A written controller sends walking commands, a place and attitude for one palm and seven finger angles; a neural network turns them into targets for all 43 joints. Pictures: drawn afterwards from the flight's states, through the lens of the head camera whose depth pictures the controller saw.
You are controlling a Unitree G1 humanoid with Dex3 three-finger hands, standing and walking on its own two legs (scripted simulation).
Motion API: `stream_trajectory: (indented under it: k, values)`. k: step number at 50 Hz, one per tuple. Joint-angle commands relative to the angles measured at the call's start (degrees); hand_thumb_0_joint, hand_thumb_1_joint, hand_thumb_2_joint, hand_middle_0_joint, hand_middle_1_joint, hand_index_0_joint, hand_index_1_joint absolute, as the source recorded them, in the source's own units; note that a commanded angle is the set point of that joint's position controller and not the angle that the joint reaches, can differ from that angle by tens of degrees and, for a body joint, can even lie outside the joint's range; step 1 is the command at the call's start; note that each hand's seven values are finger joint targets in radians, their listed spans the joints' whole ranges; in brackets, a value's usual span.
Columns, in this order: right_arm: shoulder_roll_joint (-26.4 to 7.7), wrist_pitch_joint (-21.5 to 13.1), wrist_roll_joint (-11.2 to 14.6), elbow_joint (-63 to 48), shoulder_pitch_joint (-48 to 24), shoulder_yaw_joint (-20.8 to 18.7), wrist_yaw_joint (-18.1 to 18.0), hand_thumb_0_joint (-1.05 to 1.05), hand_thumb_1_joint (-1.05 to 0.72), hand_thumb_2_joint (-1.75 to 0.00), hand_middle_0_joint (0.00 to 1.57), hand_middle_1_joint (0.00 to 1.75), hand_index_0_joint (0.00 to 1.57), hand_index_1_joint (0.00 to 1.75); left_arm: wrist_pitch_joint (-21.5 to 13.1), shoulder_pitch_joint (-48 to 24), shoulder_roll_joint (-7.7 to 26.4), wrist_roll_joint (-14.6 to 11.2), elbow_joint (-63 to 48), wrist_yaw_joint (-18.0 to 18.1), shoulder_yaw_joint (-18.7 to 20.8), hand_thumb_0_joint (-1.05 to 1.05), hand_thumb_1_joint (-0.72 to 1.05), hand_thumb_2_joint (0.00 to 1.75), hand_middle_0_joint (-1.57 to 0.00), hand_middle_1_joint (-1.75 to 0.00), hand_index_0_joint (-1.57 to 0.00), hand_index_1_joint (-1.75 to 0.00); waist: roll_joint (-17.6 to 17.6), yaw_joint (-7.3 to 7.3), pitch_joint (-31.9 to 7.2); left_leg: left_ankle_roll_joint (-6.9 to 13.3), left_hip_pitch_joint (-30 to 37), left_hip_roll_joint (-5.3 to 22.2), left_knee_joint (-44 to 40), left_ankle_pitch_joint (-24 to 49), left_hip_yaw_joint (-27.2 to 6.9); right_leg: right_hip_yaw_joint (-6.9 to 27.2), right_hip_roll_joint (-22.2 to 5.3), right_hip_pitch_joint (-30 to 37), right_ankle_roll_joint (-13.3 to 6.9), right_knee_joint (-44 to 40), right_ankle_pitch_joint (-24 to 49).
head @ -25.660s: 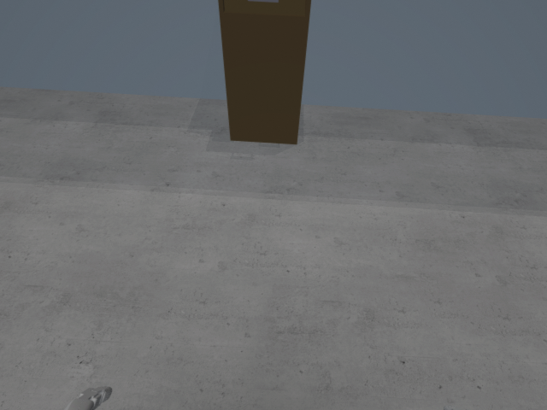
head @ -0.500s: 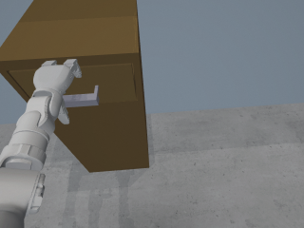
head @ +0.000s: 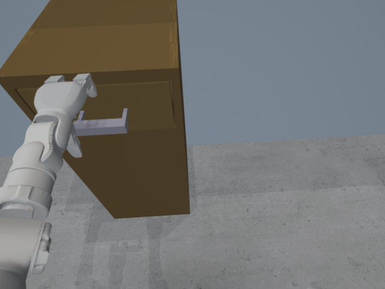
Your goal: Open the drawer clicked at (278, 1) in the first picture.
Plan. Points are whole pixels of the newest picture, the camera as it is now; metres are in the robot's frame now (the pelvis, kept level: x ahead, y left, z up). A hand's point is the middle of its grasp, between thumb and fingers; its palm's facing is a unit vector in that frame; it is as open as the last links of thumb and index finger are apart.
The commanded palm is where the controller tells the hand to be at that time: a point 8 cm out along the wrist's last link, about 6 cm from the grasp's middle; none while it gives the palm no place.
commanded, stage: re-aim the fingers above the handle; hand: left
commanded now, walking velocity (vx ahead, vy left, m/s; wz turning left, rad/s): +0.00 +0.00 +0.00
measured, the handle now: (102, 120) +0.50 +0.25 +0.04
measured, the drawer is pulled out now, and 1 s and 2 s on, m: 0.00 0.00 0.00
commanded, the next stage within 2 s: lower the fingers behind the handle in 0.50 s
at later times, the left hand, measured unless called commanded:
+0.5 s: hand (84, 111) +0.46 +0.26 +0.11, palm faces +0.03 -0.02 -1.00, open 13.5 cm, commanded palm +0.43 +0.27 +0.16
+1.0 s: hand (81, 127) +0.44 +0.27 +0.07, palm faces +0.01 -0.01 -1.00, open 13.8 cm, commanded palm +0.43 +0.28 +0.13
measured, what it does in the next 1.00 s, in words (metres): stands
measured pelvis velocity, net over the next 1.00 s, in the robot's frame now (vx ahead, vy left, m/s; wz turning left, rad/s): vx -0.01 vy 0.00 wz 0.01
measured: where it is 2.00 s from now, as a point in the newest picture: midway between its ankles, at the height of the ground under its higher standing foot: outside the picture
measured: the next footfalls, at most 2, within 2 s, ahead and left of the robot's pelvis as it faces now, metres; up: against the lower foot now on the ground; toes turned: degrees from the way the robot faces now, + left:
none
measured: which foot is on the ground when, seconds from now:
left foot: down 0.00-1.00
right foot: down 0.00-1.00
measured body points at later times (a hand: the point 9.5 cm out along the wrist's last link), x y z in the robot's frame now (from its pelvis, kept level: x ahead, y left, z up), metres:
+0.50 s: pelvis +0.00 +0.01 +0.00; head +0.06 -0.01 +0.44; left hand +0.45 +0.26 +0.16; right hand +0.08 -0.26 -0.14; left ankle -0.03 +0.07 -0.72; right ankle -0.01 -0.10 -0.72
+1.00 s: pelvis -0.01 +0.00 -0.01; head +0.07 +0.00 +0.44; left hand +0.44 +0.27 +0.13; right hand +0.06 -0.28 -0.13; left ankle -0.03 +0.07 -0.72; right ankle -0.01 -0.10 -0.72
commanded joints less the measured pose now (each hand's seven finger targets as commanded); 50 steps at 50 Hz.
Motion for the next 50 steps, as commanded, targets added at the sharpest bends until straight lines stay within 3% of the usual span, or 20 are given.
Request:
stream_trajectory:
  k: [1,7,10,11,14,16,17,20,23,25,26,29,33,36,37,42,44,47,49,50]
  values:
    - [-8.31,-1.29,0.55,-5.86,1.52,-2.70,-0.67,0.00,-0.90,-0.90,0.20,0.30,0.20,0.30,1.56,-20.51,15.22,-0.88,-8.67,0.45,4.24,0.00,-0.50,0.30,-0.30,-1.20,-0.30,-1.20,-2.30,-0.01,-19.41,-2.55,9.86,3.32,-2.58,28.23,-0.58,-0.24,-2.21,12.09,-0.31,-2.11,19.75]
    - [-8.22,-1.55,0.57,-6.03,1.96,-3.04,-1.37,0.00,-0.90,-0.90,0.20,0.30,0.20,0.30,-1.24,-27.13,10.59,-1.98,-14.40,-2.62,-0.78,0.00,-0.50,0.30,-0.30,-1.20,-0.30,-1.20,-1.74,-2.58,-17.94,-1.91,13.16,3.33,-2.52,24.90,-1.49,-0.01,-2.32,8.39,-0.25,-3.69,15.52]
    - [-8.02,-1.79,0.46,-5.23,2.64,-2.87,-1.86,0.00,-0.90,-0.90,0.20,0.30,0.20,0.30,-3.33,-29.62,15.74,-1.50,-13.83,-1.22,3.66,0.00,-0.50,0.30,-0.30,-1.20,-0.30,-1.20,-0.36,-2.09,-18.46,-2.17,12.25,3.02,-2.16,23.15,-2.10,-0.01,-2.13,7.35,-0.57,-2.69,14.02]
    - [-7.88,-2.01,0.39,-5.09,2.60,-2.78,-1.80,0.00,-0.90,-0.90,0.20,0.30,0.20,0.30,-3.76,-31.69,14.96,-1.42,-14.22,-0.47,2.80,0.00,-0.50,0.30,-0.30,-1.20,-0.30,-1.20,0.66,-2.55,-18.17,-2.32,12.09,2.93,-2.19,22.19,-2.19,-0.13,-2.16,6.19,-0.58,-2.50,12.95]
    - [-7.76,-2.45,-0.01,-4.46,2.95,-2.70,-1.57,0.00,-0.90,-0.90,0.20,0.30,0.20,0.30,-3.98,-32.77,20.78,-0.12,-13.08,3.10,8.21,0.00,-0.50,0.30,-0.30,-1.20,-0.30,-1.20,4.19,-0.81,-21.11,-3.29,11.93,2.93,-1.58,24.79,-2.39,-0.34,-1.81,6.17,-1.20,-0.79,13.22]
    - [-7.45,-2.57,-0.19,-4.22,3.18,-2.54,-1.14,0.00,-0.90,-0.90,0.20,0.30,0.20,0.30,-2.34,-31.78,19.80,0.29,-10.21,4.68,7.92,0.00,-0.50,0.30,-0.30,-1.20,-0.30,-1.20,4.44,-0.54,-21.93,-3.87,11.62,3.05,-1.24,27.13,-2.15,-0.87,-1.68,6.29,-1.22,-0.23,14.46]
    - [-7.81,-2.39,-0.26,-4.09,3.35,-2.54,-0.99,0.00,-0.90,-0.90,0.20,0.30,0.20,0.30,-1.42,-30.73,21.93,0.53,-8.40,5.08,9.78,0.00,-0.50,0.30,-0.30,-1.20,-0.30,-1.20,3.24,0.05,-23.06,-4.06,10.50,3.14,-1.30,27.65,-2.02,-0.83,-1.58,7.86,-1.21,-0.09,14.97]
    - [-8.00,-2.10,-0.07,-4.60,3.47,-2.43,-0.42,0.00,-0.90,-0.90,0.20,0.30,0.20,0.30,2.62,-26.39,16.99,0.56,-3.06,4.37,5.42,0.00,-0.50,0.30,-0.30,-1.20,-0.30,-1.20,0.81,-0.04,-21.82,-3.80,9.37,3.48,-1.53,27.92,-1.09,-1.07,-1.72,8.51,-0.73,-0.33,16.42]
    - [-8.76,-0.93,0.45,-4.99,3.31,-1.94,-0.85,0.00,-0.90,-0.90,0.20,0.30,0.20,0.30,3.76,-25.61,20.57,0.22,-1.16,2.67,7.28,0.00,-0.50,0.30,-0.30,-1.20,-0.30,-1.20,-4.61,-0.11,-20.49,-2.74,5.26,3.24,-2.57,23.92,-0.43,-0.12,-2.16,12.17,-0.14,-1.43,17.38]
    - [-8.81,-0.86,0.68,-4.92,3.28,-1.83,-1.27,0.00,-0.90,-0.90,0.20,0.30,0.20,0.30,4.33,-27.73,18.80,0.69,-0.51,2.04,4.95,0.00,-0.50,0.30,-0.30,-1.20,-0.30,-1.20,-5.80,-1.29,-18.06,-2.21,4.05,3.25,-3.36,20.69,-0.29,-0.28,-2.47,11.36,0.00,-2.09,15.81]
    - [-8.79,-0.81,0.69,-5.04,3.42,-1.87,-1.36,0.00,-0.90,-0.90,0.20,0.30,0.20,0.30,4.38,-26.07,19.41,0.78,0.40,1.74,5.86,0.00,-0.50,0.30,-0.30,-1.20,-0.30,-1.20,-6.29,-0.61,-17.73,-2.02,3.74,3.19,-3.58,20.23,-0.11,-0.08,-2.46,12.04,-0.02,-2.41,15.62]
    - [-8.57,-0.37,0.65,-5.88,2.95,-1.75,-1.78,0.00,-0.90,-0.90,0.20,0.30,0.20,0.30,3.11,-23.73,20.94,0.96,-1.36,0.84,7.01,0.00,-0.50,0.30,-0.30,-1.20,-0.30,-1.20,-3.97,0.59,-19.69,-1.99,4.14,3.01,-3.88,21.20,0.46,0.57,-2.71,14.53,-0.12,-2.40,17.31]
    - [-8.85,-0.82,1.07,-6.26,3.18,-1.76,-2.00,0.00,-0.90,-0.90,0.20,0.30,0.20,0.30,1.77,-23.04,18.07,0.91,0.00,-0.31,4.38,0.00,-0.50,0.30,-0.30,-1.20,-0.30,-1.20,-4.25,-0.92,-14.50,-1.83,3.55,3.38,-4.31,17.00,0.12,0.36,-2.53,10.14,-0.12,-3.30,12.65]
    - [-8.67,-1.71,0.55,-6.91,3.88,-2.53,-2.25,0.00,-0.90,-0.90,0.20,0.30,0.20,0.30,-1.84,-24.43,19.27,0.65,-5.70,-0.33,5.84,0.00,-0.50,0.30,-0.30,-1.20,-0.30,-1.20,-1.13,-0.82,-19.35,-1.43,6.45,3.22,-2.94,18.79,0.17,1.11,-2.41,10.66,-0.16,-2.74,14.08]
    - [-8.65,-1.83,0.33,-6.73,4.49,-2.74,-2.38,0.00,-0.90,-0.90,0.20,0.30,0.20,0.30,-3.38,-26.49,18.37,0.51,-7.90,-0.31,5.07,0.00,-0.50,0.30,-0.30,-1.20,-0.30,-1.20,-1.53,-2.05,-20.43,-1.33,7.21,3.21,-2.29,19.45,-0.22,1.06,-2.26,10.20,-0.15,-2.59,14.35]
    - [-8.29,-2.78,-0.27,-4.90,5.87,-3.85,-1.96,0.00,-0.90,-0.90,0.20,0.30,0.20,0.30,-7.89,-29.79,17.46,0.14,-13.50,2.82,5.34,0.00,-0.50,0.30,-0.30,-1.20,-0.30,-1.20,4.88,-2.99,-22.26,-2.59,12.14,3.40,0.35,23.92,-1.73,0.24,-1.40,2.96,-0.68,-0.79,12.66]
    - [-8.40,-3.05,-0.12,-3.80,6.31,-3.93,-1.57,0.00,-0.90,-0.90,0.20,0.30,0.20,0.30,-7.12,-29.47,16.41,0.26,-10.38,4.79,4.98,0.00,-0.50,0.30,-0.30,-1.20,-0.30,-1.20,4.13,-3.62,-19.49,-3.01,11.06,3.54,0.64,22.07,-2.41,-0.52,-1.22,-0.52,-0.70,-0.24,10.59]
    - [-8.77,-3.06,-0.40,-3.29,6.57,-3.91,-0.91,0.00,-0.90,-0.90,0.20,0.30,0.20,0.30,-5.14,-29.20,17.58,0.28,-8.30,7.15,6.51,0.00,-0.50,0.30,-0.30,-1.20,-0.30,-1.20,3.19,-2.58,-22.38,-3.34,9.74,3.37,1.08,23.11,-2.30,-0.71,-1.11,0.81,-0.93,0.73,11.32]
    - [-8.75,-2.96,-0.23,-2.86,6.98,-3.76,-0.54,0.00,-0.90,-0.90,0.20,0.30,0.20,0.30,-2.56,-28.96,14.83,0.63,-4.55,7.92,3.95,0.00,-0.50,0.30,-0.30,-1.20,-0.30,-1.20,2.07,-3.45,-21.24,-3.28,8.57,3.36,1.40,22.53,-2.04,-1.11,-1.17,-0.06,-0.62,1.01,11.78]
    - [-8.91,-2.88,-0.27,-2.77,7.07,-3.61,-0.36,0.00,-0.90,-0.90,0.20,0.30,0.20,0.30,-1.41,-28.26,16.05,0.85,-2.84,8.04,4.96,0.00,-0.50,0.30,-0.30,-1.20,-0.30,-1.20,1.64,-2.86,-20.80,-3.31,7.50,3.42,1.18,22.25,-1.89,-1.19,-1.19,0.57,-0.68,1.07,11.89]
